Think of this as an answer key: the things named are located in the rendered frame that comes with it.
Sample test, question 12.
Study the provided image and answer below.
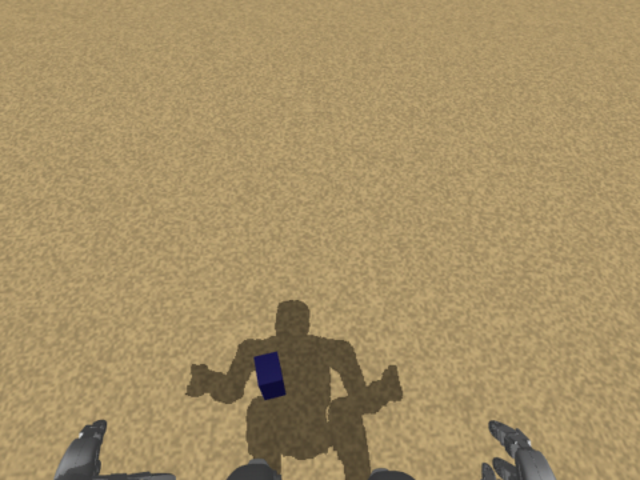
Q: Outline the carton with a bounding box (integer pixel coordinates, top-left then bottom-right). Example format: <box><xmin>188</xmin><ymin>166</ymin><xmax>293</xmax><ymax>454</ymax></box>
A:
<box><xmin>254</xmin><ymin>351</ymin><xmax>286</xmax><ymax>400</ymax></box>

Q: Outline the right robot hand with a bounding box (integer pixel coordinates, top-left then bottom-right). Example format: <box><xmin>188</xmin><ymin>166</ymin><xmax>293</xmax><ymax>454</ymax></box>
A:
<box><xmin>481</xmin><ymin>420</ymin><xmax>556</xmax><ymax>480</ymax></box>

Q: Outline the left robot hand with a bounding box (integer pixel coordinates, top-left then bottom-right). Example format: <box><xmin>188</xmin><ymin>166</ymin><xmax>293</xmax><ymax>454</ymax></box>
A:
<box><xmin>53</xmin><ymin>420</ymin><xmax>176</xmax><ymax>480</ymax></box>

